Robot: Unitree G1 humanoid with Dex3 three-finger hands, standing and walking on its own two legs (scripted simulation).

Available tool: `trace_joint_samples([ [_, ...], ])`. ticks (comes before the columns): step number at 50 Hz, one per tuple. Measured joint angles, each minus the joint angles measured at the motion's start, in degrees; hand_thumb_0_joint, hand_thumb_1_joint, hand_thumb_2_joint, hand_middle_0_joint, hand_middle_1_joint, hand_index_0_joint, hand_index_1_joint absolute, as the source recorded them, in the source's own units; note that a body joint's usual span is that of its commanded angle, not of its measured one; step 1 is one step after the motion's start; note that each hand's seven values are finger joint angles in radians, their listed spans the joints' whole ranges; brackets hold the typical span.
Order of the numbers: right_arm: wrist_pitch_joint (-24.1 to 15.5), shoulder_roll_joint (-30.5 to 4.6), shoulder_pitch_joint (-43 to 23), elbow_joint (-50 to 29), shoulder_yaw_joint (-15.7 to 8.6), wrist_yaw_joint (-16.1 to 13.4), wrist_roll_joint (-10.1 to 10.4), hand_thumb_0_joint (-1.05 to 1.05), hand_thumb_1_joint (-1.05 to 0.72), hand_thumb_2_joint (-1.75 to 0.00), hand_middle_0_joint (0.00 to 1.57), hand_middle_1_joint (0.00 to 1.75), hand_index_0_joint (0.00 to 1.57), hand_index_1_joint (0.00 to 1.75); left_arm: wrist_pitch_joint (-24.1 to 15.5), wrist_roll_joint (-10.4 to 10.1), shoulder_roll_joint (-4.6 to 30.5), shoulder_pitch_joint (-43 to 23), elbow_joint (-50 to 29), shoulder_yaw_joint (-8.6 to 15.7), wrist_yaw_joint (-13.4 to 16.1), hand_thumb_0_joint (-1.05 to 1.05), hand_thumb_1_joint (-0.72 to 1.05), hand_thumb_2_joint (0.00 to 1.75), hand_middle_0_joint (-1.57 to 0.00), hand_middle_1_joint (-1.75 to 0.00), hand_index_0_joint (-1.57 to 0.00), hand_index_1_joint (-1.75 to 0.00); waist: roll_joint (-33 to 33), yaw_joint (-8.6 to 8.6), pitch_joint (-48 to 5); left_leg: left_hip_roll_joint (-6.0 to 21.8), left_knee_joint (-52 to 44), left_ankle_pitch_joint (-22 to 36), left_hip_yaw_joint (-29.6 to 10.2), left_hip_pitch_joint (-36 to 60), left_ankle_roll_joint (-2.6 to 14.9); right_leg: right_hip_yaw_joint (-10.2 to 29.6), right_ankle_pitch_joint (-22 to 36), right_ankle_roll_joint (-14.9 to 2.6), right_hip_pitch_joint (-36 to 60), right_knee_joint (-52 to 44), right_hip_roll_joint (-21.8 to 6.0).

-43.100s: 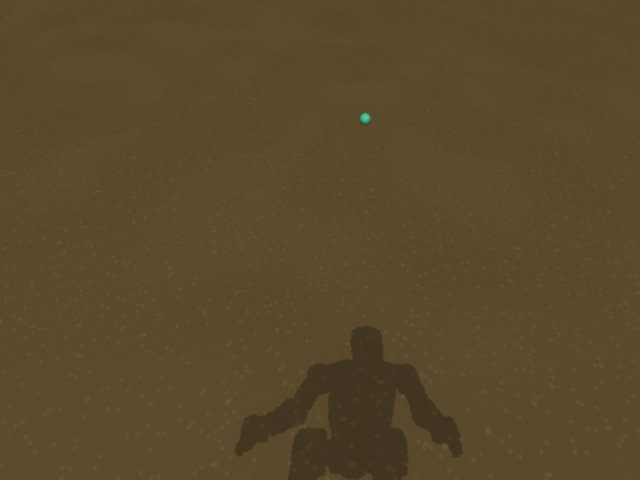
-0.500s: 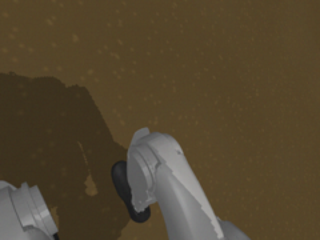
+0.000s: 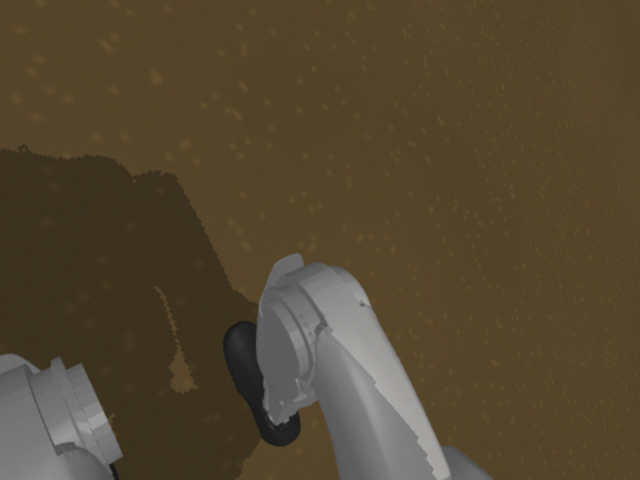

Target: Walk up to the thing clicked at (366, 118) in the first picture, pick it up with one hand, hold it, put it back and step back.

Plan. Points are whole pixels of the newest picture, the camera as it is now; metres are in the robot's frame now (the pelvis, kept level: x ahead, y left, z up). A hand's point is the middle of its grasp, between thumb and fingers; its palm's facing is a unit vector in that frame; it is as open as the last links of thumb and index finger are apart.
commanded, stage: close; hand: left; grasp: from above
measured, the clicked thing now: out of the picture +0.47 +0.36 -0.28
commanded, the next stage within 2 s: settle in 0.22 s
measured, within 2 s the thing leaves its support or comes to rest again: leaves its support in 0.62 s
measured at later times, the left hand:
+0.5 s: hand out of the picture +0.46 +0.35 -0.26, palm faces -0.43 -0.18 -0.89, open 7.9 cm
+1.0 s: hand out of the picture +0.45 +0.38 -0.18, palm faces -0.41 -0.14 -0.90, open 7.9 cm
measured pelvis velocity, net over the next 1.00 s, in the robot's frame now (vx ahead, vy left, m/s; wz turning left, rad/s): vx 0.00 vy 0.00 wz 0.05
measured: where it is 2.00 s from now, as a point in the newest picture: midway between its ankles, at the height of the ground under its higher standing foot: (195, 458)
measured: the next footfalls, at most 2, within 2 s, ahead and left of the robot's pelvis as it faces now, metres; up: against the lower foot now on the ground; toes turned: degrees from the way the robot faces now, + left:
none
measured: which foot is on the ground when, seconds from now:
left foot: down 0.00-1.00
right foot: down 0.00-1.00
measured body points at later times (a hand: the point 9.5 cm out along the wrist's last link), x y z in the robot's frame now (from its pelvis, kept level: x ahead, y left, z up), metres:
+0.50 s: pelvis +0.00 +0.00 +0.00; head +0.29 +0.14 +0.31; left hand +0.48 +0.36 -0.21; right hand +0.05 -0.24 -0.04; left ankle +0.06 +0.12 -0.27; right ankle +0.14 -0.13 -0.27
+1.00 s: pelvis +0.00 +0.00 +0.02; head +0.25 +0.14 +0.37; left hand +0.47 +0.38 -0.12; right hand +0.09 -0.27 -0.04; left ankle +0.06 +0.12 -0.27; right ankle +0.14 -0.13 -0.27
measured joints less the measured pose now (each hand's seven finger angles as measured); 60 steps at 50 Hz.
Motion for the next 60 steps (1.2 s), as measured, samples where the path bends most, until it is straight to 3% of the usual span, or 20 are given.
trace_joint_samples([
  [6,-0.8,0.1,-0.4,0.4,-0.3,0.3,-0.2,0.0,-0.89,-0.9,0.2,0.3,0.2,0.3,0.9,0.5,-0.4,-0.8,1.2,-1.0,1.7,-0.02,0.24,0.49,-0.61,-0.78,-0.71,-0.73,0.1,-0.23,-0.6,0.1,-0.1,-0.2,0.3,-0.2,0.17,0.2,-0.2,0.04,-0.2,0.0,-0.1],
  [14,-1.5,0.2,-0.8,0.7,0.0,0.6,-0.1,0.0,-0.89,-0.9,0.2,0.3,0.2,0.3,2.0,-0.2,0.1,-1.5,2.2,-0.1,2.1,-0.02,0.24,0.43,-0.66,-0.74,-0.77,-0.68,0.6,-0.84,-0.2,0.1,-0.2,-0.3,0.4,-0.6,0.26,0.3,-0.3,0.25,-0.5,-0.1,-0.1],
  [27,-0.4,0.0,0.5,0.4,-0.2,0.3,0.3,0.0,-0.91,-0.9,0.2,0.3,0.2,0.3,2.6,-1.6,0.7,-0.8,-1.2,2.4,-1.7,-0.02,0.23,0.39,-0.71,-0.69,-0.82,-0.63,1.0,-0.66,0.7,0.1,-0.5,-0.3,0.2,-0.6,-0.38,0.2,-0.2,0.25,-1.0,0.0,-0.3],
  [36,1.4,-0.9,2.4,0.2,-3.4,-0.1,0.7,0.0,-0.91,-0.9,0.2,0.3,0.2,0.3,3.1,-1.7,-1.4,2.7,-8.9,5.4,-5.4,-0.02,0.22,0.4,-0.72,-0.68,-0.83,-0.63,2.4,1.11,-1.0,-0.2,-1.0,-0.3,0.2,-0.8,-0.68,0.0,-0.5,-0.49,-1.1,-0.3,-0.7],
  [44,3.1,-0.8,3.5,0.7,-7.8,0.3,2.5,0.0,-0.9,-0.9,0.2,0.3,0.2,0.3,5.0,-3.5,-7.3,5.7,-16.5,2.4,-9.9,-0.02,0.21,0.41,-0.72,-0.67,-0.84,-0.63,5.4,3.99,-5.9,-0.6,-2.8,-0.1,1.7,-0.7,-0.36,1.0,-1.3,-0.97,-0.9,-1.1,-1.5],
  [48,3.9,-0.5,3.3,0.7,-9.5,0.3,3.8,0.0,-0.9,-0.9,0.2,0.3,0.2,0.3,6.1,-4.5,-10.2,5.9,-17.8,-0.3,-12.4,-0.03,0.21,0.41,-0.73,-0.66,-0.85,-0.62,6.7,5.14,-8.2,-0.7,-4.0,0.3,2.9,-0.5,0.03,1.9,-1.5,-1.23,-0.8,-1.6,-1.9],
  [55,5.5,0.4,2.6,0.4,-11.1,-0.4,5.4,0.0,-0.9,-0.9,0.2,0.3,0.2,0.3,5.9,-4.5,-13.4,5.1,-19.5,-2.5,-15.6,-0.03,0.2,0.39,-0.76,-0.63,-0.87,-0.6,8.0,6.14,-10.3,-0.9,-5.8,1.5,4.7,-0.4,0.3,3.3,-1.2,-1.43,-0.9,-2.2,-2.5],
  [60,6.8,1.3,2.7,0.3,-11.4,-1.2,6.1,0.0,-0.9,-0.9,0.2,0.3,0.2,0.3,5.8,-4.2,-14.6,4.2,-19.7,-2.5,-16.3,-0.03,0.2,0.38,-0.77,-0.62,-0.88,-0.59,8.7,6.27,-11.3,-1.1,-6.8,2.1,5.4,-0.5,0.18,3.9,-1.0,-1.39,-1.3,-2.5,-2.8],
])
